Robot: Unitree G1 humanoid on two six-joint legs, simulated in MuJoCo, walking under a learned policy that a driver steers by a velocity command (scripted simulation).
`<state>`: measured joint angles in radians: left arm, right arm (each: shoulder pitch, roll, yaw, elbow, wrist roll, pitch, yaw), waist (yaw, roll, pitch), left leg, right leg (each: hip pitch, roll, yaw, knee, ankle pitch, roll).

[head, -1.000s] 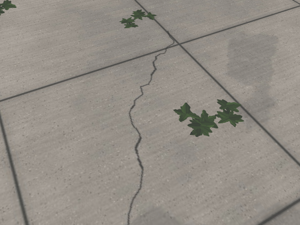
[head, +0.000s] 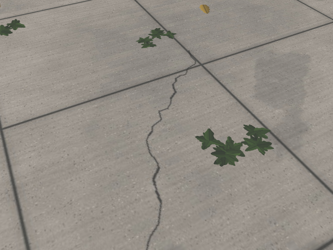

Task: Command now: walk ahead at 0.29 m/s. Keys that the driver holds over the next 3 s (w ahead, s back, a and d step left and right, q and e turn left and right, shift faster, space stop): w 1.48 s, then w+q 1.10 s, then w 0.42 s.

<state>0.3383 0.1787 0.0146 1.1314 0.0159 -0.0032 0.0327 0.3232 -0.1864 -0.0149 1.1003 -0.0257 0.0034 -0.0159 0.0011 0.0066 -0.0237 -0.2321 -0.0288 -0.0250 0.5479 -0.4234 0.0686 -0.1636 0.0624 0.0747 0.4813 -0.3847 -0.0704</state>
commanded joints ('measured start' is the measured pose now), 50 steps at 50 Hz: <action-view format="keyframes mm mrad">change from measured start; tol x32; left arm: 1 95 166 45 -7 1 -16 0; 20 -408 38 12 -273 2 -45 -66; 26 171 254 92 -129 34 -66 -20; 50 179 138 30 -56 13 -101 -7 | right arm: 1 -73 -48 -9 -85 -8 -40 14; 7 401 -212 -69 44 10 -83 6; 27 304 -33 -10 -35 42 -101 8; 50 -327 -78 -33 -272 4 -66 36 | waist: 1 32 -164 154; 7 -169 280 174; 27 109 -213 -269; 50 6 -84 95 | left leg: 1 -213 0 50 69 16 11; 5 175 33 -26 -152 -3 51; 7 459 368 -591 -399 -122 167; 24 234 206 -6 -12 1207 52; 27 -303 -69 14 866 -85 17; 50 -272 21 134 1 282 40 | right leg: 1 22 -275 397 -301 -369 -162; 10 -641 -99 -56 613 22 -19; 24 22 31 -209 61 292 -81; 27 495 -486 671 -188 3 -296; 33 -47 -278 162 -332 274 -171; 50 306 -270 -49 -177 1007 -106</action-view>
